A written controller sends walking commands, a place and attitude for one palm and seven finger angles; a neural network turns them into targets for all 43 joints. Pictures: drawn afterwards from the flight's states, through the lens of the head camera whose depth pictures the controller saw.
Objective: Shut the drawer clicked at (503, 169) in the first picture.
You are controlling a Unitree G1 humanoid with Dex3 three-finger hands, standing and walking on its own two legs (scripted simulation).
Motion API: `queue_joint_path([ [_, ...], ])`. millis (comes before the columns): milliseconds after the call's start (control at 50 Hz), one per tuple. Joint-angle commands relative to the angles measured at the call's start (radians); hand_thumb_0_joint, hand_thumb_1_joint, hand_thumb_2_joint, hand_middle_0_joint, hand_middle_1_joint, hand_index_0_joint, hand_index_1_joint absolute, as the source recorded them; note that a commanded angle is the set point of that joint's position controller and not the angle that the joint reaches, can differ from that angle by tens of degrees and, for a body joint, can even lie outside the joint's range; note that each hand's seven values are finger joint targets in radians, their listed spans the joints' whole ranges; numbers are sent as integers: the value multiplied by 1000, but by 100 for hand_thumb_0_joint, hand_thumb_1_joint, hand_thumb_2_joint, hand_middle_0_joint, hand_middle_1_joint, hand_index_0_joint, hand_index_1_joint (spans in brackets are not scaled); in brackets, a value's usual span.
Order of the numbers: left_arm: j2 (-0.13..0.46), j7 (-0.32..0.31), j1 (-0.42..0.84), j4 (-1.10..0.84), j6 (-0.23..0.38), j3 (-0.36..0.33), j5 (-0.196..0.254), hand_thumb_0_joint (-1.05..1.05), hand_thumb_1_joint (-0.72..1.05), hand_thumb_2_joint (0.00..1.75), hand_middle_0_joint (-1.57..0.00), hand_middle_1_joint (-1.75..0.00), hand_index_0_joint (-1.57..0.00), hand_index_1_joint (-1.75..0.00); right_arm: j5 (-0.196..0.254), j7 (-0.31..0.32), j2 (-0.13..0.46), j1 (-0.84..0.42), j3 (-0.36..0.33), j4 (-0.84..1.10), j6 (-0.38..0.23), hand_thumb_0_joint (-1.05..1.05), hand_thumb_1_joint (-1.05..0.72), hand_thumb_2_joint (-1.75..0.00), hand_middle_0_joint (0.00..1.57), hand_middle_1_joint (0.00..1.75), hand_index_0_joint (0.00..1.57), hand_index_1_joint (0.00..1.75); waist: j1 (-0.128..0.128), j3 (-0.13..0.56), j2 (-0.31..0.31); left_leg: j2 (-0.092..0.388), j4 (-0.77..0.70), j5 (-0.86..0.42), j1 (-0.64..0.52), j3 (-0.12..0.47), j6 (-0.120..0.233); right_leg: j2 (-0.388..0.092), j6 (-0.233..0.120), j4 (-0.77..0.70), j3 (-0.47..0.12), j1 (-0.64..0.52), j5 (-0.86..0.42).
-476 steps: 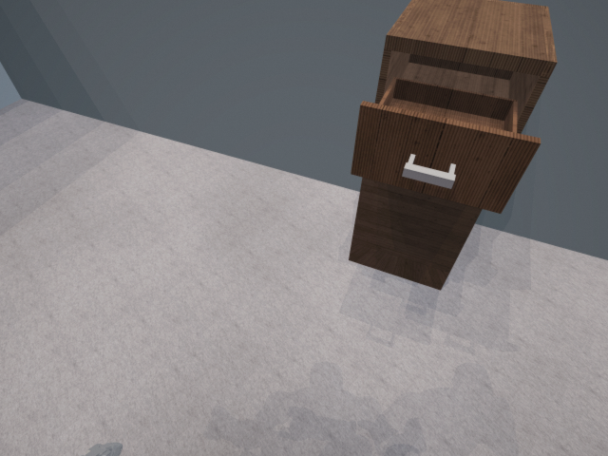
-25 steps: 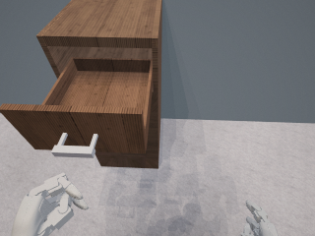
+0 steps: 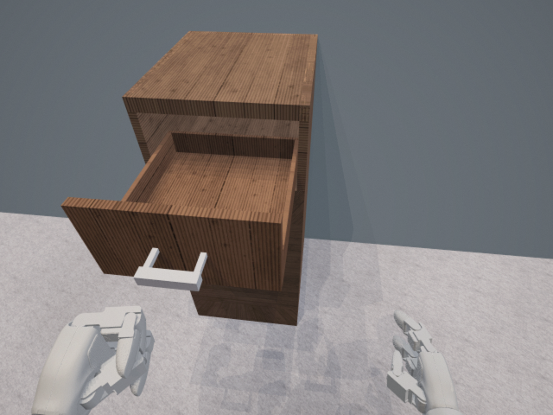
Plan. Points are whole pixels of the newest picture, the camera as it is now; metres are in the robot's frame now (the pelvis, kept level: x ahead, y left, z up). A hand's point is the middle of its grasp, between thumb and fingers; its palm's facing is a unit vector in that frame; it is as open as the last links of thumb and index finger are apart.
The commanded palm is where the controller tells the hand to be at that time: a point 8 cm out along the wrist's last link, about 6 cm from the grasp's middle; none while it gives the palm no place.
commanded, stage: raise the hand and make a fist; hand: left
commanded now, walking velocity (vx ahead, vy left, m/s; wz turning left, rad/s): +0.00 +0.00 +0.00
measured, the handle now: (173, 267) +0.32 +0.21 +0.04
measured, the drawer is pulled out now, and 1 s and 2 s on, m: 0.29 0.29 0.29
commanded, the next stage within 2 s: bring the fist close to the handle in 0.42 s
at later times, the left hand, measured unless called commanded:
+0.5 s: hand (137, 350) +0.15 +0.17 +0.13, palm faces +0.07 -0.99 -0.12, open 3.3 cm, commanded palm +0.09 +0.22 +0.14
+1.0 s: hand (167, 345) +0.18 +0.16 +0.09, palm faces +0.02 -1.00 -0.07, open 3.3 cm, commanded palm +0.14 +0.22 +0.09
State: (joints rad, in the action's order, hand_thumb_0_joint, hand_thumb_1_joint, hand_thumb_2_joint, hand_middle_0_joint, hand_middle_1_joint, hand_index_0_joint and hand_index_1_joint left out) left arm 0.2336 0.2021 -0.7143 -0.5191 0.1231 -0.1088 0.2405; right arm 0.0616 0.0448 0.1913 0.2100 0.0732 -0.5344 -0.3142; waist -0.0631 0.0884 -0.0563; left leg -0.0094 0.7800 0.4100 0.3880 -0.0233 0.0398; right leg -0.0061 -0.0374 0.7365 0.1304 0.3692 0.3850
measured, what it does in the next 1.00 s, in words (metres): stands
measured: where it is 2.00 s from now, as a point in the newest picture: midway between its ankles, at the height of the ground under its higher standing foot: outside the picture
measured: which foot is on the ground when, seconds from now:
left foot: down 0.00-1.00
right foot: down 0.00-1.00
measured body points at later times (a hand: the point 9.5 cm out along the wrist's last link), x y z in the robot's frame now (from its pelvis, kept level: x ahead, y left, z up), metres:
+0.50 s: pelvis +0.00 -0.02 +0.01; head -0.02 -0.04 +0.46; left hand +0.14 +0.22 +0.14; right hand +0.19 -0.24 -0.04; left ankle +0.00 +0.09 -0.71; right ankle +0.00 -0.10 -0.71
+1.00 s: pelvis +0.00 -0.02 +0.00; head +0.01 -0.04 +0.45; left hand +0.17 +0.21 +0.10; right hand +0.18 -0.25 -0.06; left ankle +0.00 +0.09 -0.71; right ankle +0.00 -0.10 -0.71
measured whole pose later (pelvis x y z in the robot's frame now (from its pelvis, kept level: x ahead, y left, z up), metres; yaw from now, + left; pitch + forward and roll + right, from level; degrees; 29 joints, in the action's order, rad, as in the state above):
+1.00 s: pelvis +0.00 -0.02 +0.00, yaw +0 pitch +3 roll +0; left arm 0.20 0.26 -0.55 -0.23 0.23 -0.16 0.27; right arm 0.04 0.06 0.24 0.23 0.03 -0.63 -0.36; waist -0.03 0.06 -0.05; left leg 0.00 0.74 0.38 0.42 -0.02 0.01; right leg 0.01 -0.06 0.72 0.13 0.41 0.37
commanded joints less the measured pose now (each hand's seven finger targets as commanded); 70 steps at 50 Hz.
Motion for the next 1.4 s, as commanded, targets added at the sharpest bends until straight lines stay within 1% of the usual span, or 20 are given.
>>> queue_joint_path([
  [0, 101, -18, 27, -255, 40, -115, 35, 0, 90, 90, -140, -160, -140, -160, 9, 12, 114, -123, -53, 160, -77, 0, -90, -90, 20, 30, 20, 30, 7, 8, 1, 30, -190, -186, -43, 89, -29, 16, 8, -146, -34, -20, -142],
  [60, 76, 5, 8, -176, 19, -102, 49, 0, 90, 90, -140, -160, -140, -160, 13, 16, 124, -139, -54, 144, -88, 0, -90, -90, 20, 30, 20, 30, 10, -27, 51, 29, -189, -181, -32, 83, -22, 17, 12, -171, -45, -23, -149],
  [120, 75, 24, 22, -183, 10, -80, 49, 0, 90, 90, -140, -160, -140, -160, 16, 16, 131, -133, -53, 149, -102, 0, -90, -90, 20, 30, 20, 30, 12, -35, 17, 23, -198, -160, -34, 78, -22, 14, 12, -179, -52, -17, -126],
  [200, 126, 6, 17, -210, 22, -134, 35, 0, 90, 90, -140, -160, -140, -160, 10, 17, 128, -120, -60, 143, -116, 0, -90, -90, 20, 30, 20, 30, 2, 11, 4, 17, -191, -186, -47, 69, -18, 7, 11, -190, -69, -48, -135],
  [260, 145, -17, 45, -217, 53, -171, 35, 0, 90, 90, -140, -160, -140, -160, 6, 17, 127, -121, -63, 129, -119, 0, -90, -90, 20, 30, 20, 30, -1, -1, 2, 17, -189, -181, -40, 65, -20, 6, 10, -193, -67, -46, -118],
  [320, 118, -11, 32, -183, 74, -167, 58, 0, 90, 90, -140, -160, -140, -160, 8, 18, 129, -117, -64, 125, -127, 0, -90, -90, 20, 30, 20, 30, 1, 0, -10, 12, -179, -179, -43, 58, -19, 3, 12, -203, -81, -43, -119],
  [420, 119, 31, 48, -120, 71, -158, 78, 0, 90, 90, -140, -160, -140, -160, 15, 28, 139, -119, -67, 117, -149, 0, -90, -90, 20, 30, 20, 30, 11, -18, 40, 11, -163, -180, -33, 54, -14, -9, 21, -236, -120, -46, -121],
  [520, 131, 58, 69, -85, 55, -172, 80, 0, 90, 90, -140, -160, -140, -160, 16, 35, 140, -121, -68, 107, -157, 0, -90, -90, 20, 30, 20, 30, 9, -24, 49, 8, -159, -199, -33, 50, -11, -15, 29, -249, -141, -52, -149],
  [580, 114, 50, 87, -54, 66, -166, 79, 0, 90, 90, -140, -160, -140, -160, 9, 35, 142, -111, -71, 91, -156, 0, -90, -90, 20, 30, 20, 30, 15, -32, 48, 6, -157, -200, -32, 50, -11, -13, 29, -245, -135, -39, -146],
  [660, 150, 41, 129, -7, 97, -210, 72, 0, 90, 90, -140, -160, -140, -160, 1, 37, 145, -106, -77, 76, -142, 0, -90, -90, 20, 30, 20, 30, 14, -20, 64, 3, -140, -198, -9, 46, -12, -21, 35, -249, -158, -41, -142],
  [740, 113, 57, 161, 3, 138, -159, 64, 0, 90, 90, -140, -160, -140, -160, -4, 28, 150, -92, -78, 79, -142, 0, -90, -90, 20, 30, 20, 30, 30, 22, 13, -1, -131, -225, -24, 43, -10, -22, 32, -213, -141, -40, -199],
  [820, 96, 66, 178, 48, 164, -132, 61, 0, 90, 90, -140, -160, -140, -160, -9, 23, 156, -84, -83, 72, -140, 0, -90, -90, 20, 30, 20, 30, 39, 20, 47, -2, -119, -218, 2, 48, -9, -24, 33, -199, -138, -25, -196],
  [880, 102, 56, 193, 71, 172, -134, 46, 0, 90, 90, -140, -160, -140, -160, -13, 21, 160, -81, -90, 68, -129, 0, -90, -90, 20, 30, 20, 30, 38, 35, 40, -2, -118, -216, 9, 47, -8, -22, 29, -185, -131, -16, -178],
  [920, 94, 46, 166, 104, 169, -141, 43, 0, 90, 90, -140, -160, -140, -160, -15, 19, 155, -83, -94, 75, -118, 0, -90, -90, 20, 30, 20, 30, 31, 40, 78, -3, -118, -222, 30, 47, -9, -21, 30, -168, -119, -17, -191],
  [980, 88, 31, 162, 113, 178, -144, 36, 0, 90, 90, -140, -160, -140, -160, -19, 17, 152, -81, -98, 78, -98, 0, -90, -90, 20, 30, 20, 30, 28, 61, 56, -4, -112, -232, 35, 41, -9, -18, 27, -148, -112, -12, -204],
  [1100, 88, 15, 216, 125, 228, -132, 31, 0, 90, 90, -140, -160, -140, -160, -23, 11, 154, -65, -100, 83, -76, 0, -90, -90, 20, 30, 20, 30, 47, 71, 28, -1, -86, -213, 65, 45, -12, -12, 22, -107, -100, 35, -179],
  [1160, 86, 22, 248, 157, 249, -118, 28, 0, 90, 90, -140, -160, -140, -160, -26, 12, 162, -58, -100, 79, -67, 0, -90, -90, 20, 30, 20, 30, 64, 77, 64, 0, -65, -200, 91, 51, -10, -8, 23, -92, -100, 60, -162],
  [1200, 90, 31, 256, 189, 254, -126, 33, 0, 90, 90, -140, -160, -140, -160, -25, 13, 166, -50, -103, 85, -61, 0, -90, -90, 20, 30, 20, 30, 63, 87, 67, -1, -55, -185, 112, 51, -12, -10, 23, -80, -103, 73, -145],
  [1260, 83, 36, 304, 206, 261, -110, 32, 0, 90, 90, -140, -160, -140, -160, -26, 15, 170, -56, -99, 87, -52, 0, -90, -90, 20, 30, 20, 30, 68, 84, 17, -2, -40, -177, 124, 53, -13, -8, 19, -60, -99, 103, -137],
  [1380, 78, 22, 325, 229, 279, -105, 30, 0, 90, 90, -140, -160, -140, -160, -31, 9, 170, -35, -103, 104, -36, 0, -90, -90, 20, 30, 20, 30, 63, 164, 25, 1, -14, -212, 137, 61, -18, -3, 17, 1, -80, 116, -179],
])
